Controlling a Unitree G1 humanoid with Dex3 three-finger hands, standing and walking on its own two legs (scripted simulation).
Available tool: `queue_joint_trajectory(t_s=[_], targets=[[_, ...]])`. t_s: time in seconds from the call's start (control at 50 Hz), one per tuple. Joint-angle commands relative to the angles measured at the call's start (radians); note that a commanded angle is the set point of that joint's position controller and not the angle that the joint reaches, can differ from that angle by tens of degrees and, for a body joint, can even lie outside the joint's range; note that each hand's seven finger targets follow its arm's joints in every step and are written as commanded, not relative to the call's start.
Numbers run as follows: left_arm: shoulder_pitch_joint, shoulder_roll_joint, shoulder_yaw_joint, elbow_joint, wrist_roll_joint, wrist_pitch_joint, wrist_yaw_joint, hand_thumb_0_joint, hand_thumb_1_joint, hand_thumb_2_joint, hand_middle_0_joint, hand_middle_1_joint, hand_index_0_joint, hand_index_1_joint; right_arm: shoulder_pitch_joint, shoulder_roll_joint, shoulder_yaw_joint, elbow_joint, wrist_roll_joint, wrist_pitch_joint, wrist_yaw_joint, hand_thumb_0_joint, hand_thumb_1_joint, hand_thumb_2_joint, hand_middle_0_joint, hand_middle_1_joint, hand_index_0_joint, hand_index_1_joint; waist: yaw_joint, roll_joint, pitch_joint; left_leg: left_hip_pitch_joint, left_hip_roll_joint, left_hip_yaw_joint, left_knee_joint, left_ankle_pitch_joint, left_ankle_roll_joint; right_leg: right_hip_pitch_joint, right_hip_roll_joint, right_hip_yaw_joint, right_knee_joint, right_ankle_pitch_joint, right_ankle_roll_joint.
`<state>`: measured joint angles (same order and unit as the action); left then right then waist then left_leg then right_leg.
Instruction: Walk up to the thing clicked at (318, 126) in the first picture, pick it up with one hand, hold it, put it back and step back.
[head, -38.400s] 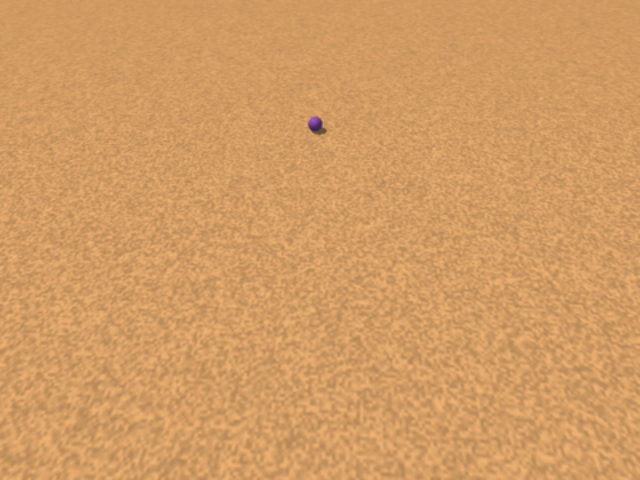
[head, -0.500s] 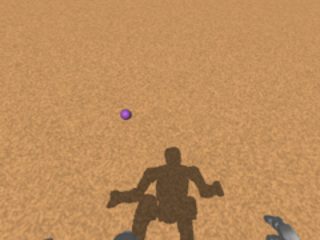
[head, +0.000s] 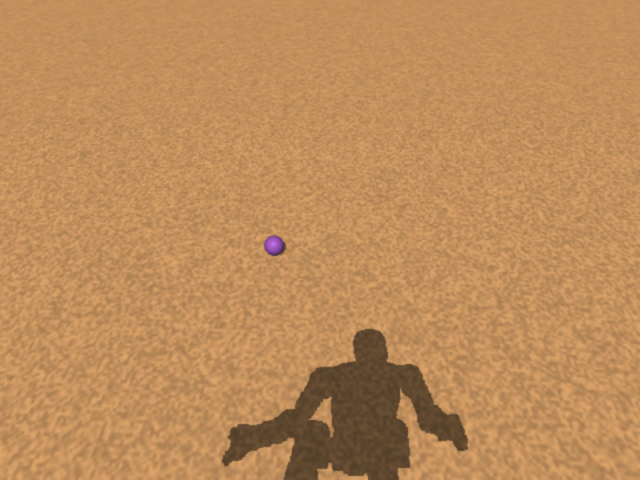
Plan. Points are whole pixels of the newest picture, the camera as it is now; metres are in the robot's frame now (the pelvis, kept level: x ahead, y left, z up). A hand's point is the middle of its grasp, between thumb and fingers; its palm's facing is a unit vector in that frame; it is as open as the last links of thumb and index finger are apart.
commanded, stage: step back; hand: left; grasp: from above
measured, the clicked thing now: (274, 245) +1.12 +0.20 -0.72
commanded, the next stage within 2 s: stand in 0.64 s
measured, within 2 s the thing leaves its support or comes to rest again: neither
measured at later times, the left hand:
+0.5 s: hand out of the picture +0.11 +0.28 -0.16, palm faces +0.06 -0.93 -0.37, open 7.4 cm
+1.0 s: hand out of the picture +0.13 +0.27 -0.14, palm faces +0.00 -0.94 -0.33, open 7.4 cm
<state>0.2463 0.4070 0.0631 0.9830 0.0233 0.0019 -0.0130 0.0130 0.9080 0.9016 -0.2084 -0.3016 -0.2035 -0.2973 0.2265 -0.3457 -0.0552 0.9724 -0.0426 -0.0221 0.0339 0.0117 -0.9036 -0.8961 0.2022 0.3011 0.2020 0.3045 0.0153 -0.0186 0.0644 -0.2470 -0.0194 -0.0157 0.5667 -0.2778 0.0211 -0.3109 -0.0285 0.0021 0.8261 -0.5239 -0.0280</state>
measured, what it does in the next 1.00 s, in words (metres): steps on the spot: left foot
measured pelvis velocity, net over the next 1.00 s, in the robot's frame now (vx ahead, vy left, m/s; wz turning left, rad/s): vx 0.05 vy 0.02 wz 0.03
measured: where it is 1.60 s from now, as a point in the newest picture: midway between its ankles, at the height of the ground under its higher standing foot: outside the picture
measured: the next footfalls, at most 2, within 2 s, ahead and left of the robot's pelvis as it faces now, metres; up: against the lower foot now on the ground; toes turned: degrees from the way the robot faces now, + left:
left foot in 0.38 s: +0.12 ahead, +0.15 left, +0.00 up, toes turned +4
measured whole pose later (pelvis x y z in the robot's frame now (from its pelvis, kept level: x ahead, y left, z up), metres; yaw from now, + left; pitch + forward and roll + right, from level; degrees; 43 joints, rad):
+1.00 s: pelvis +0.05 +0.02 +0.02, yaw +1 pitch -3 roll +0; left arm 0.07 0.35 0.00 1.12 0.01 -0.02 -0.01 0.01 0.91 0.90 -0.21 -0.30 -0.20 -0.30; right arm 0.03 -0.34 -0.01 1.12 -0.01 -0.01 0.02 0.01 -0.90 -0.90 0.20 0.30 0.20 0.30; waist 0.00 -0.01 0.06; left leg -0.15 0.02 0.03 0.36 -0.16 -0.01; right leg -0.06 -0.04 -0.01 0.33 -0.22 0.04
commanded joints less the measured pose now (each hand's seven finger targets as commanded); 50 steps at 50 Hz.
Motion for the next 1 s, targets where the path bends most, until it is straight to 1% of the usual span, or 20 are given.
queue_joint_trajectory(t_s=[0.0,0.04,0.06,0.08,0.1,0.12,0.2,0.28,0.32,0.34,0.36,0.38,0.4,0.42,0.48,0.52,0.6,0.68,0.78,0.98], targets=[[-0.021,0.172,0.053,-0.057,-0.007,-0.046,0.005,0.000,0.900,0.900,-0.200,-0.300,-0.200,-0.300,-0.066,-0.286,-0.065,-0.079,0.006,-0.016,-0.025,0.000,-0.900,-0.900,0.200,0.300,0.200,0.300,-0.011,0.177,0.003,-0.040,0.234,-0.297,-0.266,-0.203,0.172,-0.028,-0.002,-0.022,-0.114,0.065,0.001],[0.043,0.148,0.054,-0.023,0.001,-0.054,0.013,0.000,0.900,0.900,-0.200,-0.300,-0.200,-0.300,-0.118,-0.256,-0.055,-0.089,0.016,0.001,-0.021,0.000,-0.900,-0.900,0.200,0.300,0.200,0.300,0.041,0.159,-0.031,-0.160,0.184,-0.190,-0.155,-0.178,0.112,0.189,0.042,-0.068,-0.309,0.198,-0.004],[0.059,0.165,0.059,-0.015,0.007,-0.059,0.020,0.000,0.900,0.900,-0.200,-0.300,-0.200,-0.300,-0.112,-0.203,-0.036,-0.091,0.023,0.007,-0.023,0.000,-0.900,-0.900,0.200,0.300,0.200,0.300,0.058,0.095,-0.037,-0.239,0.134,-0.136,-0.063,-0.167,0.066,0.293,0.035,-0.024,-0.390,0.214,-0.009],[0.085,0.222,0.077,-0.017,0.022,-0.066,0.029,0.000,0.900,0.900,-0.200,-0.300,-0.200,-0.300,-0.109,-0.145,-0.016,-0.106,0.028,0.007,-0.027,0.000,-0.900,-0.900,0.200,0.300,0.200,0.300,0.073,-0.074,-0.039,-0.348,0.022,-0.078,0.149,-0.162,0.014,0.337,-0.132,0.259,-0.528,0.084,-0.044],[0.044,0.319,0.090,-0.033,0.023,-0.068,0.033,0.000,0.900,0.900,-0.200,-0.300,-0.200,-0.300,-0.120,-0.158,-0.022,-0.106,0.022,0.014,-0.040,0.000,-0.900,-0.900,0.200,0.300,0.200,0.300,0.072,-0.156,-0.005,-0.355,-0.035,-0.085,0.282,-0.295,-0.009,0.183,-0.348,0.526,-0.640,-0.153,-0.140],[-0.038,0.325,0.091,-0.066,0.020,-0.068,0.031,0.000,0.900,0.900,-0.200,-0.300,-0.200,-0.300,-0.089,-0.226,-0.044,-0.081,0.016,0.014,-0.047,0.000,-0.900,-0.900,0.200,0.300,0.200,0.300,0.038,-0.085,0.059,-0.305,0.026,-0.134,0.362,-0.288,-0.014,0.062,-0.415,0.567,-0.641,-0.187,-0.222],[-0.097,0.239,0.065,-0.074,0.008,-0.083,0.032,0.000,0.900,0.900,-0.200,-0.300,-0.200,-0.300,-0.025,-0.213,-0.041,-0.028,0.015,0.001,-0.034,0.000,-0.900,-0.900,0.200,0.300,0.200,0.300,0.004,-0.077,0.034,-0.211,0.058,-0.111,0.296,-0.152,-0.023,0.072,-0.271,0.252,-0.542,0.212,-0.157],[-0.109,0.233,0.054,-0.070,0.004,-0.076,0.028,0.000,0.900,0.900,-0.200,-0.300,-0.200,-0.300,-0.050,-0.186,-0.036,-0.023,0.011,-0.005,-0.022,0.000,-0.900,-0.900,0.200,0.300,0.200,0.300,0.008,-0.134,-0.020,-0.081,0.047,0.025,0.088,-0.103,-0.024,0.082,-0.227,0.107,-0.442,0.494,-0.133],[-0.126,0.223,0.049,-0.065,-0.009,-0.062,0.028,0.000,0.900,0.900,-0.200,-0.300,-0.200,-0.300,-0.021,-0.170,-0.034,-0.002,0.012,-0.014,-0.028,0.000,-0.900,-0.900,0.200,0.300,0.200,0.300,-0.017,-0.119,-0.067,-0.001,0.021,0.080,-0.085,0.063,-0.015,0.124,-0.191,0.046,-0.315,0.669,-0.096],[-0.121,0.201,0.040,-0.069,-0.012,-0.054,0.028,0.000,0.900,0.900,-0.200,-0.300,-0.200,-0.300,-0.009,-0.182,-0.040,0.011,0.009,-0.017,-0.034,0.000,-0.900,-0.900,0.200,0.300,0.200,0.300,-0.021,-0.082,-0.082,0.072,0.026,0.058,-0.132,0.164,-0.007,0.089,-0.170,0.033,-0.255,0.672,-0.066],[-0.112,0.169,0.031,-0.078,-0.016,-0.051,0.028,0.000,0.900,0.900,-0.200,-0.300,-0.200,-0.300,-0.001,-0.218,-0.051,0.013,0.004,-0.024,-0.041,0.000,-0.900,-0.900,0.200,0.300,0.200,0.300,-0.021,-0.002,-0.133,0.143,0.103,-0.029,-0.126,0.325,0.025,0.073,-0.127,0.001,-0.183,0.645,-0.030],[-0.113,0.132,0.020,-0.080,-0.031,-0.044,0.027,0.000,0.900,0.900,-0.200,-0.300,-0.200,-0.300,-0.036,-0.262,-0.052,-0.001,0.009,-0.031,-0.044,0.000,-0.900,-0.900,0.200,0.300,0.200,0.300,-0.007,0.118,-0.163,0.114,0.245,-0.226,-0.156,0.378,0.102,0.043,-0.031,-0.032,-0.116,0.431,0.021],[-0.125,0.156,0.029,-0.048,-0.035,-0.032,0.031,0.000,0.900,0.900,-0.200,-0.300,-0.200,-0.300,-0.080,-0.305,-0.056,-0.010,0.024,-0.027,-0.042,0.000,-0.900,-0.900,0.200,0.300,0.200,0.300,-0.003,0.145,-0.134,0.037,0.303,-0.282,-0.156,0.328,0.187,0.079,-0.002,-0.030,-0.132,0.191,0.013],[-0.127,0.153,0.021,-0.042,-0.029,-0.033,0.032,0.000,0.900,0.900,-0.200,-0.300,-0.200,-0.300,-0.116,-0.286,-0.050,-0.006,0.025,-0.024,-0.042,0.000,-0.900,-0.900,0.200,0.300,0.200,0.300,0.005,0.120,-0.143,0.062,0.308,-0.253,-0.148,0.347,0.192,0.083,-0.003,-0.024,-0.174,0.139,0.007],[-0.074,0.171,0.019,0.011,-0.016,-0.047,0.033,0.000,0.900,0.900,-0.200,-0.300,-0.200,-0.300,-0.187,-0.236,-0.024,-0.010,0.032,-0.010,-0.045,0.000,-0.900,-0.900,0.200,0.300,0.200,0.300,0.030,0.117,-0.119,-0.042,0.199,-0.112,-0.066,0.302,0.071,0.203,-0.059,0.033,-0.346,0.375,-0.009],[-0.117,0.215,0.027,0.014,-0.018,-0.051,0.031,0.000,0.900,0.900,-0.200,-0.300,-0.200,-0.300,-0.180,-0.210,-0.019,0.010,0.035,-0.006,-0.046,0.000,-0.900,-0.900,0.200,0.300,0.200,0.300,-0.005,0.049,-0.121,0.007,0.124,-0.032,-0.040,0.261,0.011,0.175,-0.125,0.112,-0.368,0.498,-0.038],[-0.155,0.184,0.013,0.029,-0.019,-0.047,0.036,0.000,0.900,0.900,-0.200,-0.300,-0.200,-0.300,-0.207,-0.213,-0.022,0.041,0.033,-0.008,-0.043,0.000,-0.900,-0.900,0.200,0.300,0.200,0.300,-0.011,0.042,-0.146,0.098,0.154,-0.044,-0.076,0.378,0.037,0.168,-0.085,0.039,-0.359,0.583,-0.007],[-0.167,0.156,-0.016,0.061,-0.026,-0.040,0.026,0.000,0.900,0.900,-0.200,-0.300,-0.200,-0.300,-0.207,-0.218,-0.005,0.063,0.037,-0.016,-0.040,0.000,-0.900,-0.900,0.200,0.300,0.200,0.300,-0.013,0.047,-0.132,0.163,0.166,-0.071,-0.149,0.458,0.019,0.194,-0.088,0.046,-0.427,0.572,0.014],[-0.193,0.161,-0.018,0.074,-0.020,-0.042,0.024,0.000,0.900,0.900,-0.200,-0.300,-0.200,-0.300,-0.229,-0.210,-0.002,0.071,0.038,-0.015,-0.039,0.000,-0.900,-0.900,0.200,0.300,0.200,0.300,-0.016,0.025,-0.157,0.208,0.164,-0.052,-0.192,0.458,0.009,0.231,-0.103,0.043,-0.474,0.598,0.021],[-0.211,0.156,-0.025,0.089,-0.012,-0.045,0.020,0.000,0.900,0.900,-0.200,-0.300,-0.200,-0.300,-0.253,-0.207,0.000,0.094,0.035,-0.011,-0.030,0.000,-0.900,-0.900,0.200,0.300,0.200,0.300,-0.014,0.026,-0.106,0.158,0.155,-0.050,-0.270,0.283,-0.008,0.231,-0.112,0.047,-0.560,0.451,0.027]])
